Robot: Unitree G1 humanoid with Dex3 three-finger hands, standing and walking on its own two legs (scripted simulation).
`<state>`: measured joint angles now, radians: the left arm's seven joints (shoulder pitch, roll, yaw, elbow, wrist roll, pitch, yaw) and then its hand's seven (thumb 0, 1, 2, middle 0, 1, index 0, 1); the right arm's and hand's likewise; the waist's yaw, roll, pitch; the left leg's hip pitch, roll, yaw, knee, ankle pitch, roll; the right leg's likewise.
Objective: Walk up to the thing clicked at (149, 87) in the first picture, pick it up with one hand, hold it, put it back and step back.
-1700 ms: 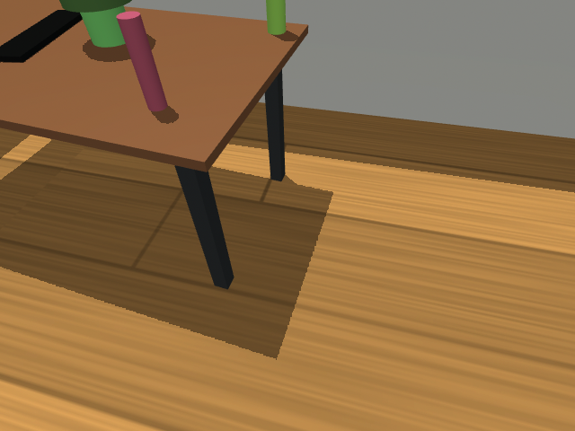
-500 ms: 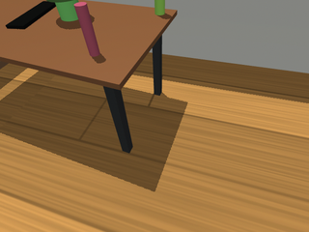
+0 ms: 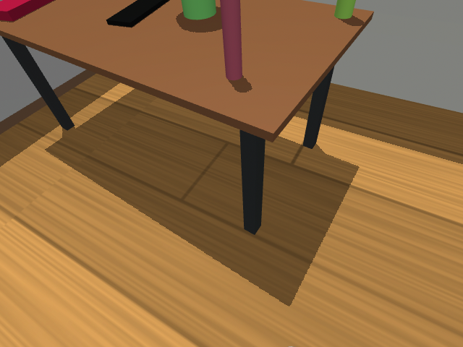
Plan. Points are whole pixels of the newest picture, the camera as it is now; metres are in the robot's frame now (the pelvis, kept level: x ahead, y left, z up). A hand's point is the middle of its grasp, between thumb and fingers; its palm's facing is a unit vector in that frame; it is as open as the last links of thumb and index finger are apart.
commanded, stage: walk up
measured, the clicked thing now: (232, 39) +0.90 -0.02 +0.11
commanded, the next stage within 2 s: stand in 1.92 s
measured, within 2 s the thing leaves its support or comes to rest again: neither
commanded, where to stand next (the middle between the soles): +0.22 +0.14 m, yaw +9 degrees
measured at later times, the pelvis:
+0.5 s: pelvis +0.10 +0.13 -0.01, yaw +11 degrees
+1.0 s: pelvis +0.16 +0.17 +0.00, yaw +12 degrees
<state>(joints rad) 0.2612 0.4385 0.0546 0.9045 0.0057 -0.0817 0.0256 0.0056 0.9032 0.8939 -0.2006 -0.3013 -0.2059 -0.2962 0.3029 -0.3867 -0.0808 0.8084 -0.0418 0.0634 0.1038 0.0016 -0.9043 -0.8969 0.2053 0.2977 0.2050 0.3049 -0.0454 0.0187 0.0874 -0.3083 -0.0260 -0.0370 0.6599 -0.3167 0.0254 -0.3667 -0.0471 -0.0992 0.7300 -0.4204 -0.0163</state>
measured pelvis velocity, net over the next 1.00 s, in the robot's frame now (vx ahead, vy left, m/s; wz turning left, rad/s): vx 0.16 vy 0.17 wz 0.21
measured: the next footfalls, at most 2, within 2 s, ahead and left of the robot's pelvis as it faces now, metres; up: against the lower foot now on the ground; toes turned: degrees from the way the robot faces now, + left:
left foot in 0.40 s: +0.19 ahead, +0.26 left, +0.00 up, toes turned +12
right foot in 0.74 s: +0.26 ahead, +0.06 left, +0.00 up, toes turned +7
